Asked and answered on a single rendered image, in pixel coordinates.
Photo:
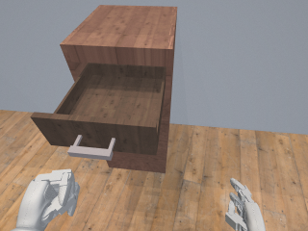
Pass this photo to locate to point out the robot left hand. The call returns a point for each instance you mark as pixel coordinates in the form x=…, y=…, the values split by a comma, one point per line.
x=58, y=188

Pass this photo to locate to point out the handle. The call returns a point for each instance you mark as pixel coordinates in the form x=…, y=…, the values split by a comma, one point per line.
x=91, y=152

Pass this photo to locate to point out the robot right hand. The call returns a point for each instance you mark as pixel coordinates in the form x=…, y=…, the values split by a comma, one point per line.
x=249, y=217

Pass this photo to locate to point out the drawer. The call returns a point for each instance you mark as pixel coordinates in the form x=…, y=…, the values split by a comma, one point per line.
x=120, y=101

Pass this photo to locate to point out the cabinet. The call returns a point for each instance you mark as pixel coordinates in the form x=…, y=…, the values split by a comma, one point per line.
x=133, y=35

